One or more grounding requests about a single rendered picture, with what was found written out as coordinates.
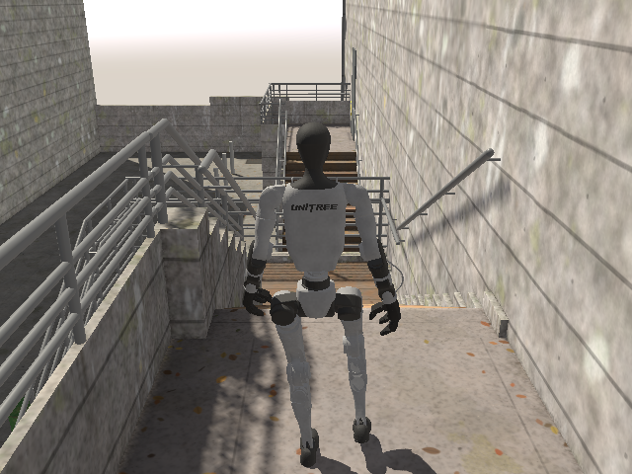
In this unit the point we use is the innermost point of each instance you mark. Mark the stairs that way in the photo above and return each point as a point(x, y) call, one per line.
point(364, 306)
point(337, 164)

